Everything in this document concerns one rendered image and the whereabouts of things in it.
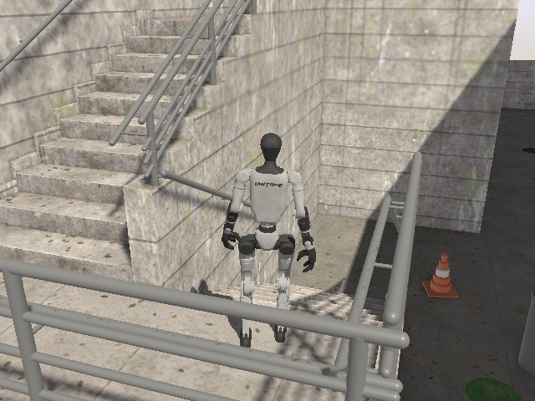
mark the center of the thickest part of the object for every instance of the stairs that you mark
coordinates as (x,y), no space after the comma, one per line
(69,212)
(309,300)

